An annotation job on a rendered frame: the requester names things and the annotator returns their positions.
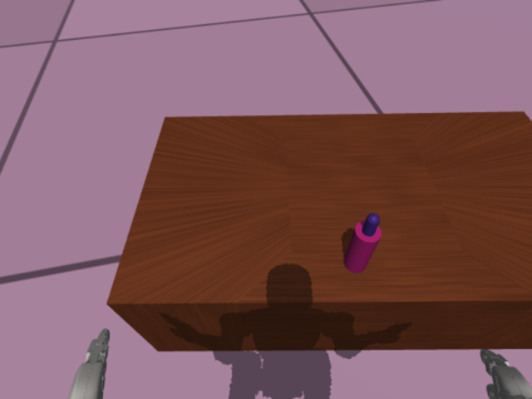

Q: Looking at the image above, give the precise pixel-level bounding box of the bottle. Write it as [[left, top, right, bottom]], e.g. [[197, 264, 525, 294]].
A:
[[343, 214, 382, 273]]

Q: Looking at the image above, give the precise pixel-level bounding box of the left robot hand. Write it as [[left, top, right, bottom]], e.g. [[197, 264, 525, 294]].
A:
[[68, 328, 110, 399]]

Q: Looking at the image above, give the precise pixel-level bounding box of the right robot hand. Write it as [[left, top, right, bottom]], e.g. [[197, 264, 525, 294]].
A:
[[480, 349, 532, 399]]

